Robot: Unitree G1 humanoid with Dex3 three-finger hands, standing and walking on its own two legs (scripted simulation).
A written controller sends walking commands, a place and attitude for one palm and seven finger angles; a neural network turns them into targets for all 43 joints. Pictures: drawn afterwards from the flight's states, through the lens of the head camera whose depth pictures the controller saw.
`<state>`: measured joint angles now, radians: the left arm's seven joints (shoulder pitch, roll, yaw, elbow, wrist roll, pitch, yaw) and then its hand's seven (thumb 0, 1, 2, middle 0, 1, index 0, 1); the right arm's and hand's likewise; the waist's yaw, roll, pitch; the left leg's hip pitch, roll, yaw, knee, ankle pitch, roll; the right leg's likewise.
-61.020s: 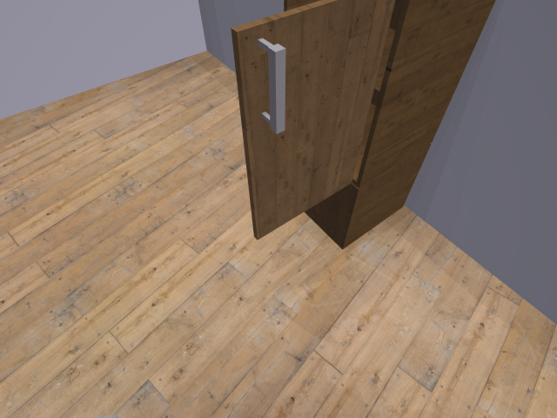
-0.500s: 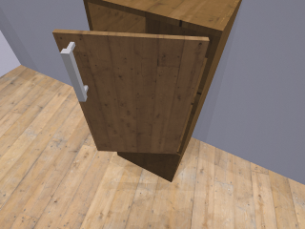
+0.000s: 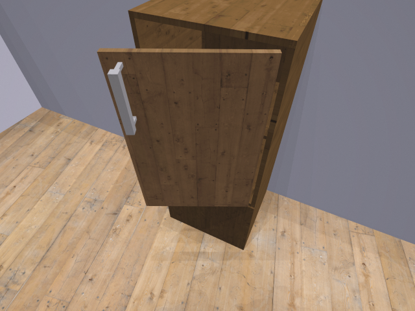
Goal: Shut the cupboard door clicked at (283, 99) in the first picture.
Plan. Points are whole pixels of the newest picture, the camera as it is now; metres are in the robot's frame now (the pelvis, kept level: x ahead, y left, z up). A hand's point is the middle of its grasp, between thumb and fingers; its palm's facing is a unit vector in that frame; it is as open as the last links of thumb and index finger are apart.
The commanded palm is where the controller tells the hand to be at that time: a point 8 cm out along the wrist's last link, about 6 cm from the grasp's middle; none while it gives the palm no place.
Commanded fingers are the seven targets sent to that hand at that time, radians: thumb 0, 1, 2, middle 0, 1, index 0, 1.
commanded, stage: come to a stop and stand still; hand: left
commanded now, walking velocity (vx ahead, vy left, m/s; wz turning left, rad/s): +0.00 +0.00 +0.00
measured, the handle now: (125, 100) +0.52 +0.22 +0.15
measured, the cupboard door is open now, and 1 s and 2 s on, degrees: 25 25 25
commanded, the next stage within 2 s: look again from close up in 0.06 s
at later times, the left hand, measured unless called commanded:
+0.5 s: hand out of the picture +0.00 +0.16 -0.17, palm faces +0.02 -0.99 -0.15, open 7.4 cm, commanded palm none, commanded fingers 0.00 0.90 0.90 -0.20 -0.30 -0.20 -0.30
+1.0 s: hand out of the picture +0.03 +0.15 -0.18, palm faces +0.06 -0.99 -0.14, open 7.4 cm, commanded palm none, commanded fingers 0.00 0.90 0.90 -0.20 -0.30 -0.20 -0.30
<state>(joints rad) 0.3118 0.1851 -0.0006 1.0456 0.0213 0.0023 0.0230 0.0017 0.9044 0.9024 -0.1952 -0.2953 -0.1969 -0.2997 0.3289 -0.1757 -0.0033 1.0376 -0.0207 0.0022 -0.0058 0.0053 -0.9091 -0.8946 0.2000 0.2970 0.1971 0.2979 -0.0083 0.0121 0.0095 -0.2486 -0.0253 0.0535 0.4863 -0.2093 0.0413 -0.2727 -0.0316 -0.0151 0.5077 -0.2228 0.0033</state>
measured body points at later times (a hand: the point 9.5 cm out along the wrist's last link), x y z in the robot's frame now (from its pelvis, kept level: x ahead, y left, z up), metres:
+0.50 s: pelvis +0.01 +0.00 +0.00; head +0.01 +0.00 +0.45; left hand +0.00 +0.21 -0.16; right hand +0.02 -0.22 -0.15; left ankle +0.04 +0.09 -0.74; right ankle +0.05 -0.13 -0.74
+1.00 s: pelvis +0.05 -0.01 +0.00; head +0.05 +0.00 +0.45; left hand +0.03 +0.21 -0.17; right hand +0.03 -0.22 -0.16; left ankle +0.04 +0.09 -0.74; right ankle +0.05 -0.13 -0.74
